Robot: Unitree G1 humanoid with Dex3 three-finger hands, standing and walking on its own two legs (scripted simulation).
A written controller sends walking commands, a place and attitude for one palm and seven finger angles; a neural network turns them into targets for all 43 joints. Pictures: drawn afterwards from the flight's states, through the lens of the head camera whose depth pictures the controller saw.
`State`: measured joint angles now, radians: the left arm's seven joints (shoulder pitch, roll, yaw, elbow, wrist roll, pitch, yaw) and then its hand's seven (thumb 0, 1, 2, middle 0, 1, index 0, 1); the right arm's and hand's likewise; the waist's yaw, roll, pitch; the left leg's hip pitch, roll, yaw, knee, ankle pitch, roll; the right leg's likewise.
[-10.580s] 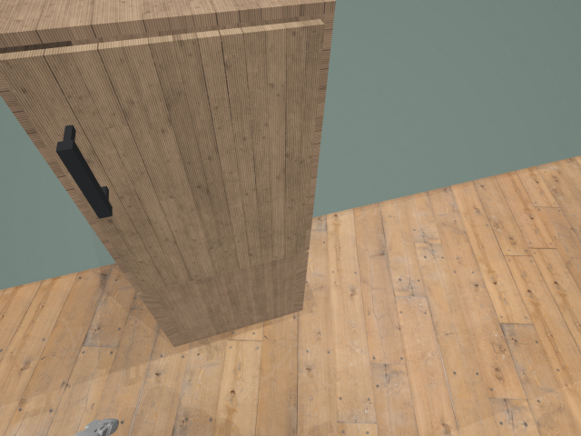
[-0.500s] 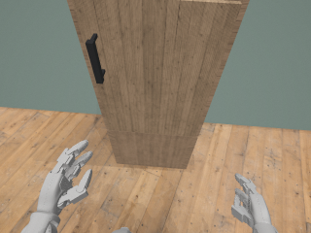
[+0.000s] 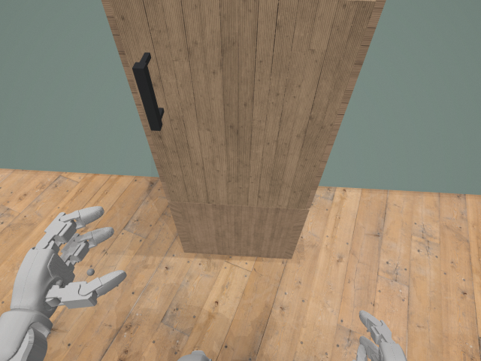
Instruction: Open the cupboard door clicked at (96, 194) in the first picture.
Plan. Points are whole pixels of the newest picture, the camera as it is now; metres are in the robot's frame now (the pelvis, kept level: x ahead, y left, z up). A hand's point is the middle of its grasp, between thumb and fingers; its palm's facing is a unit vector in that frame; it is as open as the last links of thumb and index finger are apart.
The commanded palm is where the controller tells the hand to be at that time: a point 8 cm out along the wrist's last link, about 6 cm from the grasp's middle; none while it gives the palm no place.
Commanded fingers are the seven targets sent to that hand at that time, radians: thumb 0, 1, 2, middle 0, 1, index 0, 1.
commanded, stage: raise the hand with hooked fingers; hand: left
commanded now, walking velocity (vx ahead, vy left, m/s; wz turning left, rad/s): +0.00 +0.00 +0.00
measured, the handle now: (151, 93) +0.57 +0.20 +0.13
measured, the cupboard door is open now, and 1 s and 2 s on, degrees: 0 0 0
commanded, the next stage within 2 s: move the hooked fingers beside the handle in 1.26 s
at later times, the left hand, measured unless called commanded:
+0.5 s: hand (44, 237) +0.26 +0.28 +0.11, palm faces +0.02 -1.00 -0.05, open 13.7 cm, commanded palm +0.23 +0.33 +0.12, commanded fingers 0.00 -0.50 0.30 -0.30 -1.20 -0.30 -1.20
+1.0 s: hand (42, 206) +0.29 +0.28 +0.14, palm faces -0.01 -1.00 -0.03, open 14.0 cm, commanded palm +0.26 +0.33 +0.15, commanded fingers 0.00 -0.50 0.30 -0.30 -1.20 -0.30 -1.20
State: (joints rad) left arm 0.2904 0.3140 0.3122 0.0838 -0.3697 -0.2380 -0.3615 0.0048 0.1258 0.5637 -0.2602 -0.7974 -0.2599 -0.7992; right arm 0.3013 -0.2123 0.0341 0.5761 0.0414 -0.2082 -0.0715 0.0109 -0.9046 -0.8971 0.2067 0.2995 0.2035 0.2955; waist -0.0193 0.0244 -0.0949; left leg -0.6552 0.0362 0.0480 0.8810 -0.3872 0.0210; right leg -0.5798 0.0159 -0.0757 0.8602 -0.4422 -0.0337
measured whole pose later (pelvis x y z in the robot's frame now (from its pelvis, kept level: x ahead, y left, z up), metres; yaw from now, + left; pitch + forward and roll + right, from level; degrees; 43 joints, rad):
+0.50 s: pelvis +0.00 +0.02 +0.02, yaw +2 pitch +4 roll -2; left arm 0.04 0.40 0.35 0.23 -0.35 -0.12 -0.45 -0.01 -0.43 0.33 -0.30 -1.15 -0.30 -1.15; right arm 0.24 -0.26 0.07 0.56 0.06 -0.23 -0.09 0.01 -0.91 -0.90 0.20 0.30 0.20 0.30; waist 0.02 0.03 -0.06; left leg -0.49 0.00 0.04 0.75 -0.33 0.05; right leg -0.39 0.00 -0.09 0.69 -0.38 -0.01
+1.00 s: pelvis +0.01 +0.01 +0.03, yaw +1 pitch +3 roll -1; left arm -0.09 0.45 0.42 0.35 -0.35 -0.08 -0.53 -0.01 -0.50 0.30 -0.30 -1.20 -0.30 -1.20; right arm 0.28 -0.29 0.05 0.59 0.06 -0.21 -0.09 0.01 -0.91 -0.90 0.20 0.30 0.20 0.30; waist 0.01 0.03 -0.04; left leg -0.39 0.01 0.05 0.63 -0.29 0.03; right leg -0.31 0.01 -0.07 0.60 -0.33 -0.02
